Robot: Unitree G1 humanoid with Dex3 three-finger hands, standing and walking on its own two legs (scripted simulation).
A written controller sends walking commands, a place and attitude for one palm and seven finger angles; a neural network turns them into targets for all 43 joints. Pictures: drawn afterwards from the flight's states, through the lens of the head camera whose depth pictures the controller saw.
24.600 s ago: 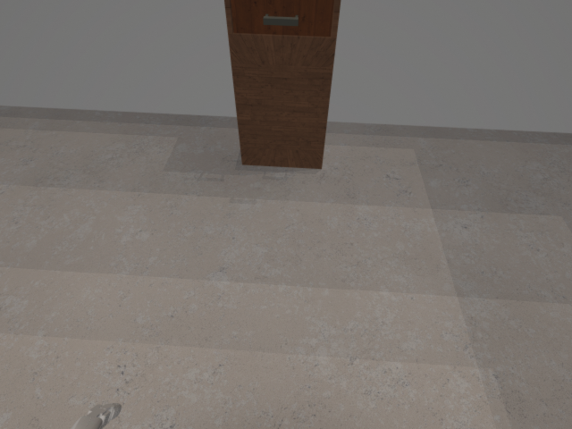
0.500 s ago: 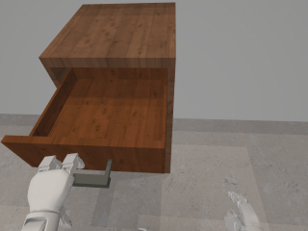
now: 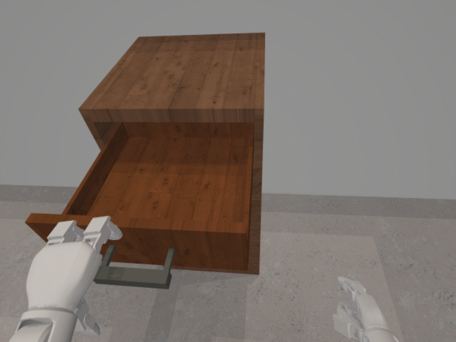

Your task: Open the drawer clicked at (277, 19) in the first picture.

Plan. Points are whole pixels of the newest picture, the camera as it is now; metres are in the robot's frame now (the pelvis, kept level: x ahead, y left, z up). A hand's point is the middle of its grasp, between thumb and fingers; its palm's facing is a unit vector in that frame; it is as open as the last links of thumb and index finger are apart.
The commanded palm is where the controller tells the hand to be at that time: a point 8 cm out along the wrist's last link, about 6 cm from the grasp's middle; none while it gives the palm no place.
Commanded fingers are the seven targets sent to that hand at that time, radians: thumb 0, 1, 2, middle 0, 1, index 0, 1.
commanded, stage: lift the hand off the handle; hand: left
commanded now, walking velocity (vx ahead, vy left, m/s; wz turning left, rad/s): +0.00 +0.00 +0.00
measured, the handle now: (136, 264) +0.24 +0.21 +0.02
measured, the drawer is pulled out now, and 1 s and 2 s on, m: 0.29 0.29 0.29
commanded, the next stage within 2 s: draw the hand back to the body in 0.74 s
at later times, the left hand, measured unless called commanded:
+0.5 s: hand (68, 251) +0.19 +0.25 +0.14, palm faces +0.11 -0.09 -0.99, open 13.9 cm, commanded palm +0.16 +0.25 +0.20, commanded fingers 0.00 -0.50 0.30 -0.30 -1.20 -0.30 -1.20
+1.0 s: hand (58, 254) +0.18 +0.25 +0.15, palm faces +0.10 -0.11 -0.99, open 13.8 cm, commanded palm +0.16 +0.26 +0.22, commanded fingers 0.00 -0.50 0.30 -0.30 -1.20 -0.30 -1.20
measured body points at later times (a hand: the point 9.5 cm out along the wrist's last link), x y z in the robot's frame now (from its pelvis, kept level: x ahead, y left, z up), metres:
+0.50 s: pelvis +0.00 +0.00 +0.02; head +0.00 -0.04 +0.46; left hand +0.18 +0.25 +0.19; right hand +0.23 -0.20 -0.07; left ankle +0.00 +0.10 -0.71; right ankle -0.02 -0.10 -0.71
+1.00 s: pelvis +0.00 +0.01 +0.02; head -0.01 -0.03 +0.47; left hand +0.17 +0.26 +0.21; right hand +0.23 -0.18 -0.06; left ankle +0.00 +0.10 -0.71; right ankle -0.02 -0.10 -0.71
